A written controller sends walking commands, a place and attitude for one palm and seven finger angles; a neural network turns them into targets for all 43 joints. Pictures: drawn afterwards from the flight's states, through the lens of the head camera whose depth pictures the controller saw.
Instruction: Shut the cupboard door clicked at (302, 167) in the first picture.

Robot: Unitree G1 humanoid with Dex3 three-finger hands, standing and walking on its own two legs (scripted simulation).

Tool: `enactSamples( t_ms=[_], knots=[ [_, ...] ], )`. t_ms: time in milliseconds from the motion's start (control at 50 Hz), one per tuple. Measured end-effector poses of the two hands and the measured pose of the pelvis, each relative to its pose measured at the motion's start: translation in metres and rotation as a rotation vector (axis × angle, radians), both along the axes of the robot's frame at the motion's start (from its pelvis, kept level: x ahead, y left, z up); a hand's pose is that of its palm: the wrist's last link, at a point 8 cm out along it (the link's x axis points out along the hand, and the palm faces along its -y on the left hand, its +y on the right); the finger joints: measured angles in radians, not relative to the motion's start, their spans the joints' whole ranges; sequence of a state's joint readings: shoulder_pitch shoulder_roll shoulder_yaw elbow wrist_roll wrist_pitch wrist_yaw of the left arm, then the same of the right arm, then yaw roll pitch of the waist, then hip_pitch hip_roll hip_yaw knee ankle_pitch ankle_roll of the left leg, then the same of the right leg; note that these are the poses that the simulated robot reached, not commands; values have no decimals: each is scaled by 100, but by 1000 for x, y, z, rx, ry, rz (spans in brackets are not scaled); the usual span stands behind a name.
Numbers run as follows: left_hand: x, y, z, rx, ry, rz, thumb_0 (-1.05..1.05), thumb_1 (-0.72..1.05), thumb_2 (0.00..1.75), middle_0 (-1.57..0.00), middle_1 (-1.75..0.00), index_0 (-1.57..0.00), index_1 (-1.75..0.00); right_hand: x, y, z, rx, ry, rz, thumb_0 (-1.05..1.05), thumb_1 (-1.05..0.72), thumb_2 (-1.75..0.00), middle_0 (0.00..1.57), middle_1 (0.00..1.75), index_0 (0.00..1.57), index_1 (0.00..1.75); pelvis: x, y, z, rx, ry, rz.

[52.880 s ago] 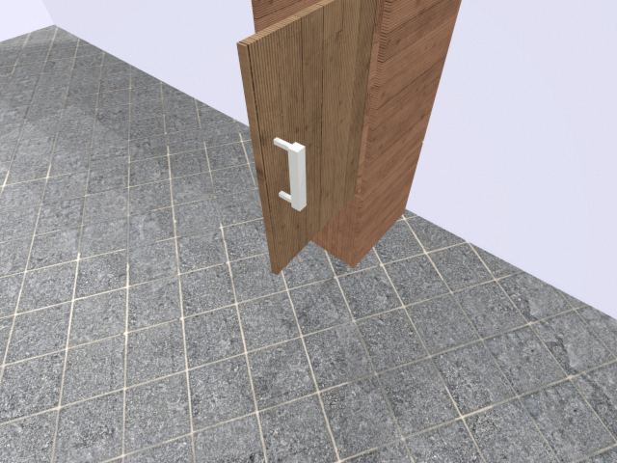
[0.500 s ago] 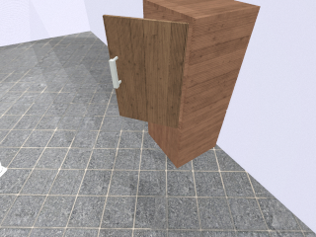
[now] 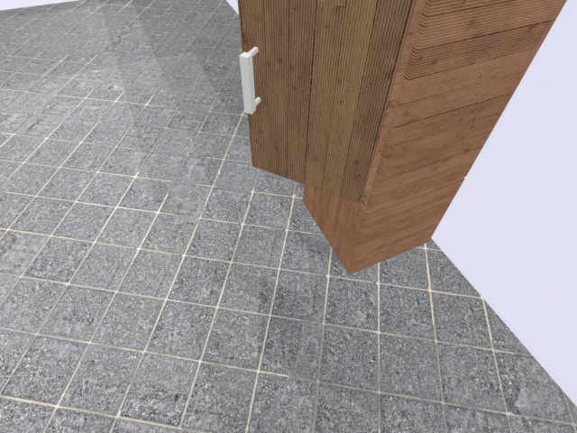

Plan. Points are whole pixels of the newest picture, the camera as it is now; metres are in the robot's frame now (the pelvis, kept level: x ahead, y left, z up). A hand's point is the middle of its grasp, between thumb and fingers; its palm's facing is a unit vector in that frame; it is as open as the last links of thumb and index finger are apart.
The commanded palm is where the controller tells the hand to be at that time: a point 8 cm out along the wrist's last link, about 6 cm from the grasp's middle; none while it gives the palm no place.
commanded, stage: let the arm hang, fingers relaxed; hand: left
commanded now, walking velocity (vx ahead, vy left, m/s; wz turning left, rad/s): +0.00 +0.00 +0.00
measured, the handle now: (252, 80) +0.90 +0.16 +0.00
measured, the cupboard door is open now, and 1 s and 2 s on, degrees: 40 40 40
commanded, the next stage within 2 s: look to check the result in 0.72 s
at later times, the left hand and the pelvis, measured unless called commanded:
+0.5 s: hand out of the picture -0.02 +0.19 -0.16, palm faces -0.02 -0.99 -0.16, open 7.4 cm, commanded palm none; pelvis -0.02 +0.03 +0.02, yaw -3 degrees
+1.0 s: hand out of the picture -0.05 +0.21 -0.16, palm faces -0.03 -0.98 -0.18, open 7.4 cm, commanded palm none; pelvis -0.02 +0.04 +0.02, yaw -4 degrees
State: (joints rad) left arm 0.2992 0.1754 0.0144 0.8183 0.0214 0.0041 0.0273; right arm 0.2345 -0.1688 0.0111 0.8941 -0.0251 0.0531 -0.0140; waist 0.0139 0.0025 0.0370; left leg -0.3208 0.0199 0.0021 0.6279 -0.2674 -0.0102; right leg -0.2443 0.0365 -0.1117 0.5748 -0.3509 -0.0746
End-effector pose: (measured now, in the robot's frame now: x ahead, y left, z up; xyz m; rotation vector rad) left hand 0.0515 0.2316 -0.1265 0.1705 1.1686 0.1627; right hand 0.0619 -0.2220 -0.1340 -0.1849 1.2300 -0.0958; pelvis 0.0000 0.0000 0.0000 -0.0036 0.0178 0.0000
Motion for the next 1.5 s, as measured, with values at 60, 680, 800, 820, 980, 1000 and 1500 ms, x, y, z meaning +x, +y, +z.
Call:
enactSamples(
  t_ms=[60,680,800,820,980,1000,1500],
  knots=[
    [-20,12,-2,25,87,19,-4,96,90,-20,-30,-20,-30,-12,-1,2,-16,33,-31,0,-93,-90,20,29,21,30,2,3,4,5,-7,-7],
    [-95,11,-7,-68,299,-8,0,90,90,-20,-30,-20,-30,-143,59,4,32,260,-178,0,-91,-90,20,29,20,30,-19,37,17,0,-50,-63],
    [-102,17,-6,-56,316,-4,0,90,90,-20,-30,-20,-30,-144,65,3,38,259,-184,0,-91,-90,20,29,20,30,-20,40,16,1,-47,-66],
    [-102,18,-6,-54,318,-4,0,90,90,-20,-30,-20,-30,-143,65,3,39,256,-183,0,-91,-90,20,29,20,30,-20,40,16,1,-47,-66],
    [-100,24,-5,-42,311,-7,0,90,90,-19,-30,-20,-30,-128,61,2,32,219,-175,0,-91,-90,20,29,20,30,-20,42,16,1,-42,-68],
    [-99,24,-5,-42,309,-8,0,90,90,-19,-30,-20,-30,-125,59,2,29,213,-174,0,-91,-90,20,29,20,30,-20,42,16,1,-42,-68],
    [-46,42,0,5,215,-50,0,90,90,-20,-30,-20,-30,-89,26,9,-32,148,-148,0,-91,-90,20,29,20,30,-12,39,18,1,-45,-69]
  ],
)
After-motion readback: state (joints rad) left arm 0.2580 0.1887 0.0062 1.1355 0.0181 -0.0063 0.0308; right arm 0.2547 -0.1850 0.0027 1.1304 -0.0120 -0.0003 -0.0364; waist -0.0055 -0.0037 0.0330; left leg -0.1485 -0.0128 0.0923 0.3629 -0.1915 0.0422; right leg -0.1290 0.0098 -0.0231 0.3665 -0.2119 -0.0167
